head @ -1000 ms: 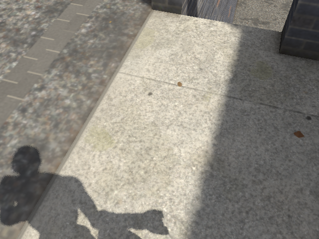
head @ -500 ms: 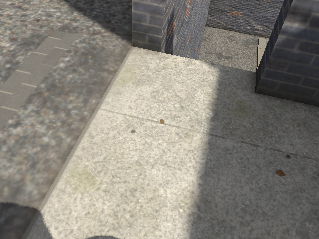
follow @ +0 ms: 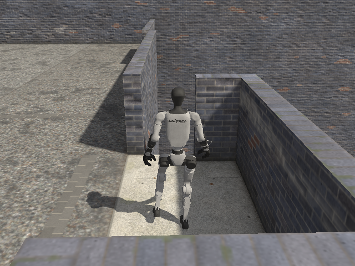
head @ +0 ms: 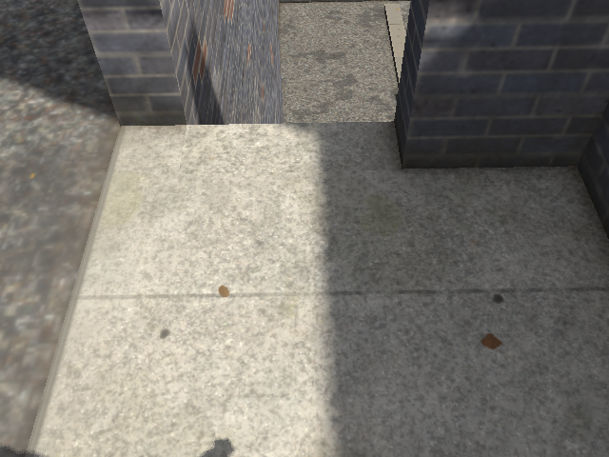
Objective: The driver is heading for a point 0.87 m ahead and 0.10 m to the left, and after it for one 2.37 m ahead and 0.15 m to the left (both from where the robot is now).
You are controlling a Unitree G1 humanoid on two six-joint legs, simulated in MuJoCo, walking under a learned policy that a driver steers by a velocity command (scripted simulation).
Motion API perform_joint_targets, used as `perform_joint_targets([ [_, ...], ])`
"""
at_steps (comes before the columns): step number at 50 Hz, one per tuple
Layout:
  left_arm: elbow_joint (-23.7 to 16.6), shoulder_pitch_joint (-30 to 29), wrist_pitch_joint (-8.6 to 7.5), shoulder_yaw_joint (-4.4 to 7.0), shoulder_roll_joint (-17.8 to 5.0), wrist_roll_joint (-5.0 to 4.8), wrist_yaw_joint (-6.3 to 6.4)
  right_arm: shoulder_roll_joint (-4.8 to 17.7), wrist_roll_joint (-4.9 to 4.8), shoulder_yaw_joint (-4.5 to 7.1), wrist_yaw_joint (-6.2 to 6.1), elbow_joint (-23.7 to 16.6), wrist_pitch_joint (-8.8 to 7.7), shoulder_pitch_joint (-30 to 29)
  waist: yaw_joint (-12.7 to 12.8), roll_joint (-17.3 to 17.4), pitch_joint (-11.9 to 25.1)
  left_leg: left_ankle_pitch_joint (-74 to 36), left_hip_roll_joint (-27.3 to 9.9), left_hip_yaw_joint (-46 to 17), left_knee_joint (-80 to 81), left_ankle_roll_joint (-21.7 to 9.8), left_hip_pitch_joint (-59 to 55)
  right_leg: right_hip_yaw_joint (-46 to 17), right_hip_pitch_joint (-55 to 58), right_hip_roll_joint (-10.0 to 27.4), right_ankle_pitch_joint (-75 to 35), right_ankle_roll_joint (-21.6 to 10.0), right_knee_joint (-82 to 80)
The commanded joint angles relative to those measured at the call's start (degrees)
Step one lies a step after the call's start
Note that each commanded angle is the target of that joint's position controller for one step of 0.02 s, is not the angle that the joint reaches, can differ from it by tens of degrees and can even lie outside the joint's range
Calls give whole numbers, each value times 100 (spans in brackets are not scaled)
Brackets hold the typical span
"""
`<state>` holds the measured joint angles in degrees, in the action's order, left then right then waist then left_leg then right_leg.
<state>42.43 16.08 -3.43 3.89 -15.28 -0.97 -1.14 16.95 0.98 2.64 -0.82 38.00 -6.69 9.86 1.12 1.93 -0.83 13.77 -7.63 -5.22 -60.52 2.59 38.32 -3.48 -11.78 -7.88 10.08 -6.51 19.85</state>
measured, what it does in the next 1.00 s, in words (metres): walks ahead: left foot, then right foot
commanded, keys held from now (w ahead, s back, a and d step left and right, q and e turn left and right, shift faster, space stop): w+e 0.10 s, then w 0.40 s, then w+q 0.50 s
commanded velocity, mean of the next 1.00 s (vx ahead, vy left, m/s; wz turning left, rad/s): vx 0.50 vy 0.00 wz -0.02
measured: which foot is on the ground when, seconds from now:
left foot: up 0.00-0.20, down 0.22-0.72, up 0.74-1.00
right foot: down 0.00-0.24, up 0.26-0.70, down 0.72-1.00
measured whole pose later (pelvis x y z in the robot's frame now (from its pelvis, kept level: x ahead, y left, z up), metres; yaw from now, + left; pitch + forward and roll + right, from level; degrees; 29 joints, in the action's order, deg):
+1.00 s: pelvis +0.52 -0.04 +0.00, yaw +3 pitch +1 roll -2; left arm 47.6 18.9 -5.7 4.2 -15.0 0.6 -0.5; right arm 18.0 -1.4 4.2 0.3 39.9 -1.8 12.1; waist 3.0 3.4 -0.2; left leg 7.6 -5.8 -4.1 -57.9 0.5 40.2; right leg 8.6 -4.8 -1.0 12.4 -1.6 15.8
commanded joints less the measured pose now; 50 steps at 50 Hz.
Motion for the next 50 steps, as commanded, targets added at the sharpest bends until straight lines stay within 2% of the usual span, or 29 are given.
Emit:
perform_joint_targets([
  [1,-430,-294,-74,220,-891,-38,108,208,60,18,-7,-360,2,-87,-103,-459,-2,-1081,275,394,1273,154,-565,-778,-831,1062,-1698,-887,-654],
  [3,-366,-10,-16,231,-940,-81,136,150,-12,-28,40,-464,-38,-604,182,-570,90,-1775,553,462,2251,156,-912,-835,-779,988,-1219,-720,-468],
  [5,-312,223,22,240,-995,-114,147,282,-117,7,98,-577,-76,-889,305,-680,167,-1849,683,341,2717,137,-1038,-1230,-452,1182,-824,-662,-271],
  [8,-245,308,28,205,-898,-81,162,580,-136,128,172,-570,-145,-709,174,-875,279,-1483,597,159,3077,-145,-1157,-1739,328,1604,-609,-479,211],
  [9,-242,267,40,204,-891,-52,156,623,-127,168,176,-537,-169,-505,33,-945,292,-1293,621,239,3185,-282,-1420,-1791,417,1635,-818,-405,413],
  [10,-261,231,43,168,-790,-19,140,718,-88,243,153,-437,-190,-65,-216,-918,464,-1186,701,371,3383,-464,-2053,-1681,418,1422,-1399,-278,904],
  [11,-333,212,26,62,-525,47,107,928,4,314,118,-378,-218,632,-552,-647,1085,-1178,158,-93,3256,-802,-3235,-1381,51,1114,-1291,-80,2112],
  [12,-373,976,-41,-58,-147,8,100,1454,107,449,103,-245,-184,1401,-466,789,2019,-600,-1119,-2236,3370,-1704,-5369,-702,-1656,332,276,351,4264],
  [13,-315,1215,-96,-91,-275,-129,88,1292,-35,464,186,25,-123,1828,-503,1801,2191,1013,-1680,-4242,4240,-2103,-5837,-654,-2941,212,2273,468,5356],
  [14,-340,658,-91,34,-806,-195,91,812,-117,330,173,-64,-101,1532,-632,913,1304,1803,-1483,-3774,4391,-1829,-5253,-825,-3441,532,1903,443,5848],
  [15,-489,41,-79,39,-873,-124,94,626,-103,257,152,-121,-44,1155,-606,347,720,1448,-1223,-2885,4412,-1605,-4496,-557,-3467,784,1425,425,5784],
  [16,-596,-270,-80,23,-781,-9,86,520,-68,197,159,-123,-12,869,-466,96,275,742,-962,-2264,4547,-1569,-3747,-392,-3341,980,1097,417,5416],
  [17,-607,-288,-73,40,-691,41,72,417,-48,154,164,-117,-16,698,-289,169,107,235,-747,-1852,4693,-1512,-3286,-347,-3076,1191,841,419,5025],
  [20,-493,-45,-10,-15,-406,34,52,423,-89,149,190,9,-56,671,-105,423,125,-643,-448,-1075,4997,-1553,-2799,-78,-2595,1295,543,501,4402],
  [25,-632,-884,-79,-131,-176,76,23,725,-150,224,134,261,20,901,-336,255,18,-1325,-368,-327,5181,-1513,-2909,119,-2506,1310,-692,627,2508],
  [28,-769,-1466,-148,-131,-188,36,-30,809,-231,235,123,443,97,1239,-547,261,-114,-1225,-317,-276,5079,-1457,-2869,235,-2077,1088,-1124,706,1643],
  [31,-894,-1767,-234,-81,-322,-10,-103,881,-264,260,98,545,184,1394,-555,315,-191,-1034,-498,-579,4831,-1392,-3128,160,-1866,975,-955,634,1147],
  [33,-865,-1567,-296,-8,-486,-14,-119,958,-266,292,65,560,246,1327,-344,391,-104,-1082,-578,-781,4529,-1273,-3263,162,-1409,905,-672,528,845],
  [34,-762,-1205,-315,55,-580,-2,-99,941,-263,282,51,557,274,1257,-104,379,58,-1414,-466,-724,4165,-1165,-3194,254,-819,833,-612,435,631],
  [35,-581,-535,-327,175,-815,42,-45,773,-230,221,49,545,275,1259,203,284,498,-1834,-149,-500,3343,-994,-2925,216,246,920,-597,277,589],
  [36,-472,489,-325,295,-1244,155,33,388,-113,75,51,363,253,1153,651,-348,1376,-796,275,-158,1568,-727,-1936,-855,1835,2028,-613,-111,705],
  [37,-355,834,-239,375,-1625,204,25,-111,-214,-63,34,245,166,1898,353,-1917,2021,1852,967,254,-306,-388,108,-3127,3410,3259,356,-912,268],
  [38,-333,868,-224,267,-1131,135,16,445,-343,70,21,343,137,1728,521,-1488,1760,1862,731,-286,-1123,-359,701,-3575,3063,3168,1276,-896,-129],
  [39,-327,582,-224,175,-849,82,28,708,-380,165,28,235,150,1250,493,-1123,1066,1354,516,-267,-1305,-386,927,-2736,2449,3005,1233,-691,-225],
  [40,-342,185,-226,108,-678,95,17,665,-322,171,17,195,185,1008,320,-813,709,898,316,-157,-1186,-367,727,-2097,1769,2755,737,-558,-375],
  [41,-328,-114,-234,61,-497,118,-2,604,-255,190,23,164,231,866,170,-771,405,574,184,-156,-970,-346,573,-1610,1235,2535,310,-497,-569],
  [42,-301,-291,-263,46,-425,155,-2,511,-258,201,47,161,299,921,1,-900,266,349,61,-173,-826,-332,290,-1184,840,2393,-25,-442,-757],
  [45,-145,-399,-364,117,-516,152,25,269,-262,179,78,93,449,883,-166,-714,69,-31,6,-127,-610,-246,158,-388,421,2324,-984,-481,-1067],
  [50,100,-269,-326,195,-774,152,115,141,-230,123,173,-169,449,238,-21,-515,-133,-1227,32,27,785,-213,296,578,595,2228,-1501,-390,-1168],
])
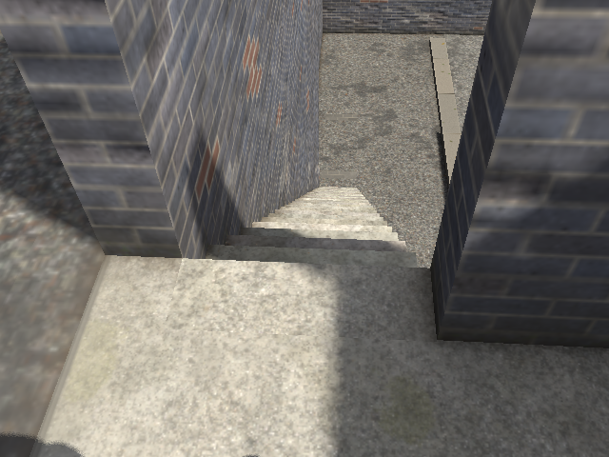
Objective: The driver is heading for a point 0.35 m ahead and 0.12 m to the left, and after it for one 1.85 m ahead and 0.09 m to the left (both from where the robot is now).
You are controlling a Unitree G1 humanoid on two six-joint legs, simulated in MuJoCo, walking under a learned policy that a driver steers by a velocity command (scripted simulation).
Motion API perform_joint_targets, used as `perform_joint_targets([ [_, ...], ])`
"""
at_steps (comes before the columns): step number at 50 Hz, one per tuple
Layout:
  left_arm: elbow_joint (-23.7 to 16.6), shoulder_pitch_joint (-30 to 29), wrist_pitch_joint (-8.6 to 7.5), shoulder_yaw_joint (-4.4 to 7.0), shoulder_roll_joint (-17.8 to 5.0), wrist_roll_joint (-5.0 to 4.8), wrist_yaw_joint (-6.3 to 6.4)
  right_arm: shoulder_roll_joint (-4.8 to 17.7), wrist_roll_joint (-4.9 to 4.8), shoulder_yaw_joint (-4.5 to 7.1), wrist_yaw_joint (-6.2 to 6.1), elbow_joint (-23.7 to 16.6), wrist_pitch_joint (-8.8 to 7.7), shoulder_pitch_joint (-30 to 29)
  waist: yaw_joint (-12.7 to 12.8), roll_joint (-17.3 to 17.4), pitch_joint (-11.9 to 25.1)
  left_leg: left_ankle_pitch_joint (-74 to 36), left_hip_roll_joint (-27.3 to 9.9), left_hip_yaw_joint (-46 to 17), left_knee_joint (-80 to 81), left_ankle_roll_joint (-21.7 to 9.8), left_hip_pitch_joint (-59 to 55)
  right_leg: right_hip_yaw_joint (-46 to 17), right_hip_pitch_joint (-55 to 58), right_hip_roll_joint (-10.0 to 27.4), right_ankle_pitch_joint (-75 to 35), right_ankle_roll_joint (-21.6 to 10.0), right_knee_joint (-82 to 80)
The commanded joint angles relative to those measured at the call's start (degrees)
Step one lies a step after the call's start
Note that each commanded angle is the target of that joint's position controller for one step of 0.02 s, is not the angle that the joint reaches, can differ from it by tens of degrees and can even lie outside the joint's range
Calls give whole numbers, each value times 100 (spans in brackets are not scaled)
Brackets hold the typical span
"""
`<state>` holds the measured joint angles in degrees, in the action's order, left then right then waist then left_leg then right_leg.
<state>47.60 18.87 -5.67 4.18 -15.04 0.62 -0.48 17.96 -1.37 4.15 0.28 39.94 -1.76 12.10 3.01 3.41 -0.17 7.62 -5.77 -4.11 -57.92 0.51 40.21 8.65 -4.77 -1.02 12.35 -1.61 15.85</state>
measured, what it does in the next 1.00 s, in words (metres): walks ahead: left foot, then right foot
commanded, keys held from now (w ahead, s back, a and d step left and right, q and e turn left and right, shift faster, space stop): w+q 0.22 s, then q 0.22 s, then e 0.56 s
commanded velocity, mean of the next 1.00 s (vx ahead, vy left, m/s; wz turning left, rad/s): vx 0.22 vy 0.00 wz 0.16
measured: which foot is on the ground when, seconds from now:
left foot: up 0.00-0.22, down 0.24-0.82, up 0.84-1.00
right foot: down 0.00-0.24, up 0.26-0.68, down 0.70-1.00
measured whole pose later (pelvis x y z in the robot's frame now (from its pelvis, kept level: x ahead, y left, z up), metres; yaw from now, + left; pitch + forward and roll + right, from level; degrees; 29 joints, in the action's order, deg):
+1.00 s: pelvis +0.34 +0.08 +0.00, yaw +8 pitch +3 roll +0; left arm 45.3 10.2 -5.8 2.4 -16.5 1.5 0.7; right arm 18.8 3.6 3.8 -2.4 37.1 -2.2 9.9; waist 1.6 -0.2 -0.5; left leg 32.4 1.4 -1.1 -44.6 1.7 17.7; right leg -5.6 -19.5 -1.6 6.2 -0.5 22.7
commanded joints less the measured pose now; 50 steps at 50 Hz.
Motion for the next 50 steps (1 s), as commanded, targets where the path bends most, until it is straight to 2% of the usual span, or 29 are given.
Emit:
perform_joint_targets([
  [1,-372,-468,-109,195,-936,-13,80,11,32,-75,91,-506,-42,-295,-103,-668,-287,-724,-159,-4,915,-43,58,-569,-118,1622,-1563,-853,-799],
  [6,-124,-57,20,257,-1179,-146,108,45,-4,-113,269,-926,-60,-1176,185,-620,-556,-682,-24,429,1987,-281,138,-156,672,1806,-1610,-662,-650],
  [7,-110,-41,72,270,-1243,-120,91,145,24,-80,307,-976,-71,-1208,156,-636,-553,-485,47,549,2050,-350,16,-15,767,1799,-2000,-586,-492],
  [9,-111,-68,222,259,-1331,-110,150,278,35,-1,406,-1036,-85,-1043,-80,-779,-279,126,393,869,2123,-548,-558,148,989,1784,-3719,-432,173],
  [11,-169,-166,345,263,-1443,-132,219,666,8,234,381,-730,-76,253,-848,-814,475,246,935,1129,2451,-847,-2280,424,694,1581,-4970,-237,2063],
  [12,-280,-130,326,189,-1288,-76,254,1054,23,420,276,-487,-50,1146,-1283,-393,916,-274,767,531,2634,-1077,-3969,426,-545,1327,-3895,43,3704],
  [13,-666,344,160,-105,-299,134,165,1806,118,514,174,-501,-59,1025,-578,1396,1319,-1051,-859,-2505,2838,-2050,-5933,212,-3247,231,1768,480,5962],
  [14,-745,-86,-66,-91,-731,9,50,1656,182,477,199,-817,-137,1232,-981,942,2632,-1555,-1552,-4272,3714,-2756,-6427,-1221,-3778,-232,2395,511,6917],
  [15,-915,-590,-150,8,-1104,-193,-6,1259,234,358,216,-849,-172,846,-962,320,2058,-2495,-1348,-3259,3555,-2439,-6041,-1480,-4082,121,1899,418,6837],
  [16,-907,-630,-160,-40,-983,-193,21,974,129,300,209,-786,-187,606,-737,-98,1442,-2945,-1068,-2466,3416,-2175,-5219,-1417,-3940,353,1588,353,6399],
  [17,-831,-622,-118,-31,-961,-79,85,816,50,256,178,-850,-163,249,-505,-432,1012,-3075,-808,-1943,3460,-1944,-4359,-1371,-3671,551,1326,376,5967],
  [19,-823,-529,67,35,-1055,-17,122,748,148,200,137,-944,-110,-176,-151,-304,680,-3394,-564,-1510,3736,-1823,-3055,-1337,-2885,614,1063,416,5464],
  [21,-744,-320,182,-13,-839,61,169,890,186,243,94,-867,-158,-257,26,-199,618,-3954,-427,-1237,3803,-1806,-2431,-1204,-2516,484,883,534,4804],
  [24,-694,-538,230,-113,-529,7,197,779,112,194,-42,-723,-59,-171,-92,5,828,-3758,-283,-886,3723,-1615,-2566,-1132,-2513,385,118,610,3788],
  [27,-670,-850,254,-135,-528,-20,125,521,154,68,-108,-534,-31,-137,-283,199,937,-3211,-223,-627,3775,-1373,-2678,-1183,-2179,464,-915,585,2944],
  [30,-722,-1170,239,-117,-566,-45,51,429,255,-20,-50,-296,-75,-89,-441,234,694,-2489,-371,-638,3831,-1330,-2736,-1201,-1860,476,-1057,440,2304],
  [31,-639,-938,200,-304,-452,468,-199,671,485,-4,269,-292,-370,-21,-154,-84,-290,-1778,-761,-1075,3798,-1364,-2567,-1364,-2543,841,-812,584,2447],
  [33,-544,-798,211,-285,-506,348,-250,496,280,-9,407,-289,-508,-201,-230,-208,101,-1543,-872,-1183,3592,-1328,-3054,-1432,-2404,991,-447,648,2043],
  [35,-618,-1120,107,-292,-562,128,-215,427,58,-45,410,-200,-490,-76,-335,-408,295,-1152,-421,-936,3265,-1042,-3263,-1111,-1845,818,-1382,364,1207],
  [37,-963,-1874,-77,-149,-1277,90,-86,930,189,199,200,-224,-439,877,-1064,-709,840,-311,377,-394,2993,-783,-3727,-1253,-1686,763,-3196,-539,1511],
  [38,-929,-1830,-109,-85,-1378,159,-56,1081,245,245,71,-273,-443,767,-894,-816,862,-278,551,-90,2858,-722,-3728,-1456,-1836,814,-2964,-838,1286],
  [39,-811,-1554,-118,-59,-1371,136,-15,1023,289,244,-38,-411,-417,497,-735,-827,929,-165,583,81,2782,-675,-3710,-1659,-1750,859,-2735,-1016,1063],
  [41,-636,-1061,-73,-44,-1212,48,43,680,298,164,-219,-580,-345,187,-454,-901,1070,370,677,274,2587,-480,-3197,-2216,-977,1120,-2537,-1427,849],
  [43,-414,-164,-27,16,-1148,-4,97,487,386,92,-261,-835,-184,-356,76,-1339,1241,2417,1009,391,1546,-73,-1854,-3443,424,1817,-2477,-1994,557],
  [44,-315,226,-90,43,-1118,52,146,323,435,18,-277,-899,-119,-590,330,-1422,1138,3256,896,138,541,33,-1274,-3749,656,2057,-2505,-1988,324],
  [45,-284,202,-145,26,-958,121,187,235,505,-28,-288,-847,-83,-515,296,-1202,1041,3321,679,-76,-88,78,-1098,-3608,558,2003,-2254,-1755,205],
  [48,-489,-875,-133,12,-900,32,193,235,603,-34,-308,-678,-93,-104,-218,-797,627,2830,537,220,1129,186,-1781,-2668,-449,1276,-2326,-1233,14],
  [49,-566,-1152,-63,50,-1050,63,151,226,556,-36,-280,-532,-91,161,-353,-885,614,2456,690,417,1784,184,-2417,-2487,-818,1037,-2534,-1148,-28],
  [50,-702,-1377,37,101,-1127,146,38,290,393,-16,-231,-339,-96,453,-433,-1055,581,1887,862,543,2323,156,-2751,-2506,-966,910,-2582,-1225,78],
])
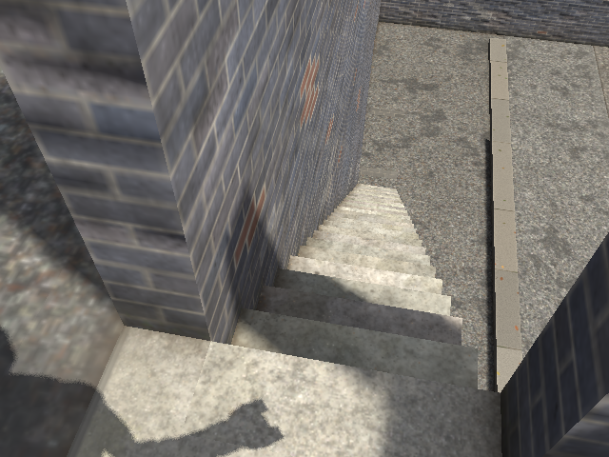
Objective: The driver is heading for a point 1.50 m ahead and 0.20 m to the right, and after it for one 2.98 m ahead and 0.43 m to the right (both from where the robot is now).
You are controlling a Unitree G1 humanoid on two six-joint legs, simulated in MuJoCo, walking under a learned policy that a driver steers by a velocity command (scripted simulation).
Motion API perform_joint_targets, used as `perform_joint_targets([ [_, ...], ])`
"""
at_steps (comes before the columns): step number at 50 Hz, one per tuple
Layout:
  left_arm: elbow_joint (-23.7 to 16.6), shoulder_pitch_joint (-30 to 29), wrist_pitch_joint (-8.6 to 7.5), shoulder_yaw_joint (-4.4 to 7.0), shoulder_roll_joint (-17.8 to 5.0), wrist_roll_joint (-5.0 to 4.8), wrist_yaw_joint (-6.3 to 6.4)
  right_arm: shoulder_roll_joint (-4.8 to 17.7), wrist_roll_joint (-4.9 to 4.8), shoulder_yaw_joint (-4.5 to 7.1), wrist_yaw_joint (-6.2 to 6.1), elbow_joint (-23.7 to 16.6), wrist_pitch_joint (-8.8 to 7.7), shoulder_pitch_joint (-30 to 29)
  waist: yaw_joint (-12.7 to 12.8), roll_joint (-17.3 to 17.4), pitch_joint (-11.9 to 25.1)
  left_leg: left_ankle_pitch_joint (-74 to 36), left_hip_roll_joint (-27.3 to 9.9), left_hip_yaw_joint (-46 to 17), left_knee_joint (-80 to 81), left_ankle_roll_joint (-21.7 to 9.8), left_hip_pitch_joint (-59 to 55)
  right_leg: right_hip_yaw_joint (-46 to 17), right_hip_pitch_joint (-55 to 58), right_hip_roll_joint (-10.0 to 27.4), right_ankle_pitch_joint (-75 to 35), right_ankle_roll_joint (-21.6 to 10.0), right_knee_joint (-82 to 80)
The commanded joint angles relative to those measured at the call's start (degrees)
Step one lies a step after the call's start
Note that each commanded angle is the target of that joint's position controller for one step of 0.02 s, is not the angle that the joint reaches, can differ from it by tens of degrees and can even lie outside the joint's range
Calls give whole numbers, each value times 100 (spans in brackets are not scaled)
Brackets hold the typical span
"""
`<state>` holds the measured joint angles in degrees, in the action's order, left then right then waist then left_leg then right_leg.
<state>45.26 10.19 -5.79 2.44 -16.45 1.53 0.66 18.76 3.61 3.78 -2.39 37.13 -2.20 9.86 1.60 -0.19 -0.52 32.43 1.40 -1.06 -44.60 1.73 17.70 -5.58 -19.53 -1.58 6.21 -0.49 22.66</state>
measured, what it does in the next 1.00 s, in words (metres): steps on the spot, turning right: left foot, then right foot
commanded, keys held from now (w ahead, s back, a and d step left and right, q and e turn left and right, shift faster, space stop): e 0.50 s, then no key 0.14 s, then q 0.36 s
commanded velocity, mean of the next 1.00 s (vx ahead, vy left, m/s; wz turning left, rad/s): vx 0.01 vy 0.00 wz -0.29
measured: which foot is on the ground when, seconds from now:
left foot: up 0.00-0.04, down 0.06-0.62, up 0.64-1.00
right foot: down 0.00-0.08, up 0.10-0.58, down 0.60-1.00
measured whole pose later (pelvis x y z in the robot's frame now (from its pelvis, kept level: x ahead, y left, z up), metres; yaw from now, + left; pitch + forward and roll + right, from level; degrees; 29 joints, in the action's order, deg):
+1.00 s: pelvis +0.04 -0.05 +0.00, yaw -16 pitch +0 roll +0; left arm 35.9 10.1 -5.6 4.4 -16.6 1.3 -1.5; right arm 16.1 2.2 2.2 -1.5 47.2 -4.6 20.3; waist -2.6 -0.4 -0.9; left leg 25.0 -6.1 -0.1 -55.1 6.3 25.8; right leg 6.7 -11.2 0.5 16.4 -4.0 26.9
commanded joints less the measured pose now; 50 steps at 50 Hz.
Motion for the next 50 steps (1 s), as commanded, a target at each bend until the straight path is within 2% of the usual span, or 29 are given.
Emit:
perform_joint_targets([
  [1,-607,-686,148,320,-1055,97,-158,327,-269,61,104,143,-55,1077,-377,-609,697,-1263,242,323,1680,-56,-890,-1114,425,975,-1676,-1363,-455],
  [3,-542,-454,429,265,-905,219,-338,591,-359,205,173,264,-114,1374,-349,-274,623,-2947,101,325,2767,-554,-2088,-1121,-476,746,-275,-1097,-116],
  [4,-453,67,486,125,-401,249,-375,922,-217,361,101,74,-156,1422,-315,473,744,-4330,-982,-524,2709,-1518,-2894,-653,-1477,134,1330,-495,813],
  [5,-912,-214,410,-1,-150,272,-405,1410,146,450,49,-107,-256,1254,-373,1311,222,-4965,-3241,-2917,3358,-3130,-2399,-234,-2623,-327,2634,278,1753],
  [6,-647,-380,369,73,-406,242,-339,1027,169,346,7,7,-323,907,-261,143,120,-4411,-3138,-2449,3629,-2770,-2156,-410,-2456,339,2246,346,2676],
  [7,-450,-117,314,231,-701,268,-187,717,-72,267,53,-187,-375,155,108,322,120,-3807,-2423,-1593,3640,-2166,-1650,-96,-1909,188,1889,404,3241],
  [8,-291,172,269,372,-1032,300,-117,463,-144,162,80,-381,-406,-421,302,461,139,-3760,-1923,-986,3575,-1771,-1390,54,-1679,56,1598,419,3770],
  [9,-307,163,251,348,-834,391,-123,368,-176,90,51,-381,-434,-495,337,644,172,-4275,-1656,-499,3444,-1590,-1257,153,-1534,-43,1321,426,4041],
  [10,-297,185,262,279,-706,436,-221,360,-108,85,-14,-460,-439,-595,334,584,298,-4476,-1570,-176,3427,-1521,-1170,415,-1307,-16,1097,451,4285],
  [14,-409,-19,386,152,-291,48,-457,772,-11,289,-76,-189,-440,405,-167,430,171,-5354,-1677,341,3182,-1642,-2202,489,-1730,225,528,731,3359],
  [17,-442,-105,503,47,-185,91,-468,799,-59,390,-43,150,-335,985,-393,501,42,-6033,-2089,299,3104,-1749,-3002,489,-2107,471,681,653,2346],
  [19,-474,-48,533,7,-173,167,-514,1007,-105,527,15,160,-323,941,-389,608,-18,-6725,-2154,553,3090,-1862,-2809,673,-1788,538,671,481,1987],
  [22,-504,7,621,-2,-218,183,-555,891,-36,557,21,49,-305,561,-268,596,148,-6810,-2158,860,3135,-1827,-2481,882,-1059,483,882,314,1829],
  [26,-574,60,628,157,-518,-35,-650,990,66,671,36,-94,-271,264,-142,755,209,-6712,-2144,1100,2941,-1639,-2413,801,-535,320,887,175,1619],
  [28,-556,51,536,166,-523,-141,-591,1050,-89,704,34,12,-243,284,-65,702,274,-6669,-2025,1195,2619,-1382,-2496,851,-221,109,398,-14,862],
  [30,-606,98,384,181,-550,-258,-514,924,-215,621,91,78,-172,176,107,512,599,-6300,-1573,1327,1871,-901,-2175,779,782,-162,-1453,-530,-444],
  [31,-636,439,338,276,-975,-232,-383,532,-142,519,170,-10,-135,529,24,-203,1373,-4693,-1060,1682,956,-354,-1139,4,2401,574,-3813,-1328,48],
  [32,-529,1245,355,339,-1420,-86,-289,61,104,359,155,-77,-147,941,145,-825,2300,465,-458,1398,-279,233,552,-1852,4360,2112,-5634,-2572,308],
  [33,-435,1491,205,306,-1107,38,-305,61,44,306,218,-16,-188,875,238,-74,1771,1083,-623,101,-921,317,1091,-2027,3855,2393,-5150,-2460,384],
  [34,-472,1080,54,361,-1083,-66,-322,206,-11,309,242,-20,-206,515,169,-349,796,1049,-833,-39,-1357,385,1435,-1352,2837,2126,-4637,-2062,321],
  [35,-761,352,-15,284,-818,-268,-348,501,-3,375,208,134,-234,737,-132,-579,616,911,-920,-2,-1399,495,1293,-1012,2128,1937,-4285,-1858,190],
  [36,-897,1,-38,172,-531,-427,-395,444,-28,322,222,286,-238,895,-335,-644,469,630,-1019,-81,-1155,602,902,-714,1488,1726,-3981,-1550,74],
  [37,-980,-162,-17,149,-520,-440,-474,274,-98,233,268,439,-222,1160,-551,-669,319,149,-1052,-57,-1024,699,319,-390,763,1544,-3674,-1300,-72],
  [40,-1389,-735,27,191,-778,-209,-618,267,-299,187,506,810,-228,1489,-771,-388,370,-1011,-965,173,-473,871,-409,119,-89,1300,-2915,-996,66],
  [43,-1280,171,41,504,-1470,-143,-473,432,-294,105,391,570,-326,950,-142,-551,251,-1094,-908,143,-376,718,516,-492,682,1904,-1361,-1559,-57],
  [45,-1124,815,26,607,-1409,-104,-296,589,-250,63,127,428,-391,590,297,-794,50,-466,-970,-187,-1331,590,1685,-1138,1321,2562,-510,-2208,-531],
  [46,-1126,684,-2,534,-1111,-70,-209,568,-224,20,27,394,-410,461,232,-841,-74,-410,-1012,-348,-1671,489,1770,-1130,1161,2630,-268,-2244,-791],
  [48,-1304,-16,-66,424,-730,10,-141,478,-170,-9,-37,486,-406,682,-149,-671,-60,-651,-950,-259,-1506,403,1481,-516,1019,2349,-201,-1951,-1013],
  [50,-1421,-371,-107,565,-1072,44,-115,201,-60,-100,95,515,-311,852,-341,-447,-121,-876,-828,196,-682,373,804,214,791,1985,-752,-1656,-1009],
])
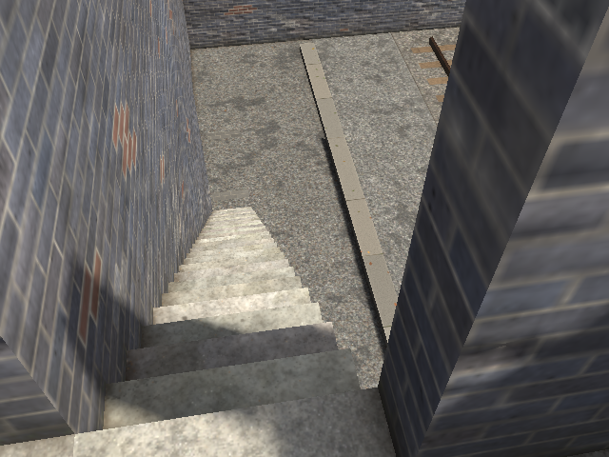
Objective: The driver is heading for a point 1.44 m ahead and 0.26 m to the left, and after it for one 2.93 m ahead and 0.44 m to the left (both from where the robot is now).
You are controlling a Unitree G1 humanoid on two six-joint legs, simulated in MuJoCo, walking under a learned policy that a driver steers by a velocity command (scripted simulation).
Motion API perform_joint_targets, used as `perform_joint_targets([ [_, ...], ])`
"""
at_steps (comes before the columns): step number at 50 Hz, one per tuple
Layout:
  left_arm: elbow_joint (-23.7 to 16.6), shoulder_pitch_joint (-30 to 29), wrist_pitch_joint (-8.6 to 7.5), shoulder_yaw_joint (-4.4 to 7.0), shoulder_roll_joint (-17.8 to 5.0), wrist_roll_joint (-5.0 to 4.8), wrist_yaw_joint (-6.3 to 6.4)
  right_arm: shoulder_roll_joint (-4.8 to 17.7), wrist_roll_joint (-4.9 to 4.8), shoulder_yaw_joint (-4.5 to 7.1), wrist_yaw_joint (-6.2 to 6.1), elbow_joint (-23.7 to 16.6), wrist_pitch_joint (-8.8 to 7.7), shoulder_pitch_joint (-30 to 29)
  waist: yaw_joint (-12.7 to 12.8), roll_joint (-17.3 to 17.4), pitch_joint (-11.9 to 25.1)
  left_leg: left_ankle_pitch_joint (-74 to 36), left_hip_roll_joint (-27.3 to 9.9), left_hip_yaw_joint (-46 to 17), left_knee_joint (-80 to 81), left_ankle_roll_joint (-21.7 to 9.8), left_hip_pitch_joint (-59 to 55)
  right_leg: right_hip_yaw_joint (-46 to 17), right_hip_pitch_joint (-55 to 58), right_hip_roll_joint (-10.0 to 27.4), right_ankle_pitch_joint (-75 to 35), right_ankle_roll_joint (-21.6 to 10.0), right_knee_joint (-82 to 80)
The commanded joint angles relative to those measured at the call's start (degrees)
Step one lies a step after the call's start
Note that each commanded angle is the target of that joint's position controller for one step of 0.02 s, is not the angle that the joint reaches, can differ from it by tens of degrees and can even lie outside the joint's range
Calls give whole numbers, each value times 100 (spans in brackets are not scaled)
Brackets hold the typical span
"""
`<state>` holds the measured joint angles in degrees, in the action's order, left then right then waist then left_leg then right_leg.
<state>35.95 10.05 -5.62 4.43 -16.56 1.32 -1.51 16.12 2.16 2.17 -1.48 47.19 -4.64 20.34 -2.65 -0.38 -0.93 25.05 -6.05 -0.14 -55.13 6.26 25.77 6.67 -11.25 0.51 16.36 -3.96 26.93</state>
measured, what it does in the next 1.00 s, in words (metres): walks ahead, turning left: left foot, then right foot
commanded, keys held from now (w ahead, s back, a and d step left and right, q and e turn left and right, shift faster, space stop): q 0.52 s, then w+q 0.02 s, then w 0.28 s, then w+e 0.18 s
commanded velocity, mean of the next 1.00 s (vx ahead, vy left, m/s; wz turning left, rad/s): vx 0.14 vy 0.00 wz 0.36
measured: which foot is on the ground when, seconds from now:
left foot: up 0.00-0.16, down 0.18-0.72, up 0.74-1.00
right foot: down 0.00-0.18, up 0.20-0.70, down 0.72-1.00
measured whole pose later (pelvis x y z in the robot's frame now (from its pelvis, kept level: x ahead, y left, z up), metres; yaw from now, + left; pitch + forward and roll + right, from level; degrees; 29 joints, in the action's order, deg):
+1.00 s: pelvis +0.16 +0.08 +0.00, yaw +22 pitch +4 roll -1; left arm 47.3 24.1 -6.4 -1.3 -8.6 2.3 -3.9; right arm 12.4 3.3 0.6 1.0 40.5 -5.0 8.9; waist 5.5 1.1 3.7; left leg 4.7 -4.5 -2.7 -54.9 2.6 43.4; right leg 1.4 -2.9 -3.7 16.8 -4.3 15.9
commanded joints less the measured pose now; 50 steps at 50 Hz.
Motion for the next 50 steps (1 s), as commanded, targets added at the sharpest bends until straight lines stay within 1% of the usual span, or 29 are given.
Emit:
perform_joint_targets([
  [1,-500,-232,-114,408,-1076,94,152,428,70,33,92,-457,-34,-251,227,-433,-79,-292,-9,254,719,-94,-84,-840,156,1709,-1691,-1216,-1419],
  [3,-361,17,-20,492,-1184,173,225,316,9,-6,259,-507,54,-302,402,-497,-32,-736,46,137,1441,-177,128,-860,760,1921,-1717,-1141,-1350],
  [5,-249,40,51,537,-1201,162,264,278,-42,-42,381,-592,69,-389,422,-575,-14,-969,147,242,1953,-322,-4,-845,844,2015,-1541,-1087,-1294],
  [7,-205,-234,105,492,-1076,178,273,449,-133,39,456,-617,11,-325,241,-551,123,-1844,394,349,2767,-632,-579,-673,635,1938,-941,-830,-1003],
  [9,-27,-39,134,374,-780,238,241,792,-161,208,439,-706,-120,-312,101,-346,438,-3090,575,271,3417,-1238,-1533,-312,240,1529,-173,-311,-358],
  [10,-283,406,161,225,-213,235,252,1463,-175,386,275,-788,-175,-87,270,1070,1226,-5488,-799,-1389,3637,-2549,-2744,665,-337,552,945,509,1231],
  [11,-621,-59,79,150,-251,290,242,1797,-94,463,165,-861,-244,206,-22,1132,1267,-5545,-1513,-2796,3794,-3365,-3562,-150,-1809,-160,2264,758,2024],
  [12,-556,-507,93,210,-521,244,220,1512,112,435,121,-637,-324,489,-264,751,963,-4487,-1415,-2546,3881,-2879,-3639,-788,-2340,-17,2210,738,2535],
  [13,-425,-507,97,298,-766,198,286,1254,51,395,150,-628,-350,279,-195,811,686,-4104,-1140,-2099,3828,-2517,-3294,-881,-2531,138,1945,697,3159],
  [14,-228,-112,60,383,-998,228,399,1017,-33,330,201,-795,-301,-103,151,902,629,-3959,-1043,-1948,3989,-2429,-2726,-997,-2266,266,1770,654,3435],
  [15,-119,54,60,347,-944,271,461,835,-108,279,205,-928,-245,-462,351,800,432,-3738,-957,-1793,4156,-2313,-2085,-1037,-1972,337,1596,632,3497],
  [17,102,450,166,250,-755,282,415,839,-37,259,207,-1251,-159,-1011,624,625,367,-3406,-627,-1469,4325,-2191,-1381,-853,-1405,216,814,707,3016],
  [19,250,516,301,179,-623,165,286,858,-61,303,256,-1410,-149,-1036,479,610,513,-3084,-526,-1475,4252,-2208,-1528,-765,-1381,53,588,903,2620],
  [22,361,442,357,90,-623,147,256,868,-107,362,343,-1440,-195,-684,196,642,507,-2419,-598,-1940,4107,-2314,-1980,-897,-1779,128,576,1001,2235],
  [26,430,227,227,-68,-653,89,390,889,-143,415,359,-1546,-270,-643,-12,656,599,-2526,-592,-2287,3774,-2335,-2117,-885,-2018,163,776,954,1989],
  [27,478,265,188,-110,-645,146,380,830,-126,406,350,-1546,-248,-590,-60,591,639,-1819,-534,-2417,3832,-2317,-2049,-867,-1943,174,825,920,1884],
  [31,573,188,115,-319,-447,160,217,688,-133,325,353,-1540,-137,-594,-161,562,313,403,-441,-2718,3906,-2118,-1573,-618,-1714,124,945,786,1231],
  [33,603,433,-1,-335,-453,2,113,712,-165,300,397,-1580,-91,-966,198,401,282,685,-191,-2560,3570,-1999,-887,-380,-802,-15,239,618,404],
  [35,548,530,-148,-363,-460,4,53,535,-39,211,445,-1453,-84,-933,381,366,269,638,59,-2505,3121,-1899,-43,-457,250,1,5,339,236],
  [36,614,1053,-245,-313,-647,66,92,297,-14,122,415,-1439,-102,-908,611,120,281,768,312,-2378,2404,-1671,641,-1181,910,503,477,-140,84],
  [37,703,1653,-330,-158,-1228,121,141,-161,15,-9,402,-1688,-174,-1139,884,-874,117,857,1169,-1503,1061,-1008,2185,-3581,1583,1783,1484,-1469,-1038],
  [38,764,1720,-295,-214,-999,183,127,-44,98,29,338,-1615,-222,-1279,966,-439,-83,634,1111,-1525,56,-721,3033,-5185,1670,2438,2053,-2010,-1742],
  [39,730,1254,-269,-286,-681,143,98,67,27,46,189,-1470,-258,-1266,741,-217,-207,-19,816,-1517,-490,-666,3483,-4675,1746,2322,2441,-1717,-1824],
  [40,638,841,-261,-364,-356,24,90,238,26,69,62,-1288,-232,-1059,599,-359,-32,-367,639,-1194,-905,-541,3306,-4051,1600,2033,2270,-1426,-1785],
  [41,614,698,-276,-474,-56,-16,96,233,115,75,1,-1203,-204,-997,530,-417,60,-723,521,-1040,-1160,-519,3080,-3436,1435,1736,1767,-1211,-1785],
  [42,642,642,-273,-514,70,6,109,144,197,40,19,-1204,-180,-1055,499,-386,46,-1047,421,-867,-1202,-515,2796,-2888,1156,1467,1003,-1063,-1830],
  [44,573,783,-197,-445,-56,60,-41,87,112,13,165,-1152,-162,-1192,606,-221,39,-1413,455,-663,-1103,-517,2635,-2194,986,1087,-341,-1067,-1765],
  [47,744,1302,-158,-362,-124,125,-227,-3,104,-49,243,-1162,-172,-1547,726,-204,50,-1845,195,-231,-434,-349,2846,-1827,1282,1008,-1831,-1193,-1625],
  [50,941,1501,-112,-346,84,89,-344,-237,117,-195,274,-1162,-93,-1879,805,-259,-20,-2505,137,98,805,-309,2084,-1530,783,748,-2176,-1098,-1486],
])
Keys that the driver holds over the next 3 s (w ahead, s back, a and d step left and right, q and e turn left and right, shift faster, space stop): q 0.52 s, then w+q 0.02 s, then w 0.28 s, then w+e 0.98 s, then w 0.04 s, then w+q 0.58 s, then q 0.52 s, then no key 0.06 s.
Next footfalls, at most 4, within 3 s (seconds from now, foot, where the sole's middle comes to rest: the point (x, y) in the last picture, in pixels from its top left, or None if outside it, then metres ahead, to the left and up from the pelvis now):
0.18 left None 0.05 0.18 -0.78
0.72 right None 0.14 -0.02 -0.78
1.18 left None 0.37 0.29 -0.78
1.70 right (282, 454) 0.51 0.05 -0.78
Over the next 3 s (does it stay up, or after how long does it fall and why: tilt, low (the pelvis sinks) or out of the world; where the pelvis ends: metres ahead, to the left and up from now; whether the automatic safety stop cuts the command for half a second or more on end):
stays up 0.89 0.12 -0.45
